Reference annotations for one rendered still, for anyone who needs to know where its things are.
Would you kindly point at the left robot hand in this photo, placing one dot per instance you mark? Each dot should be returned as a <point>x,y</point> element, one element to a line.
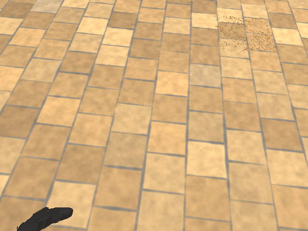
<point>44,217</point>

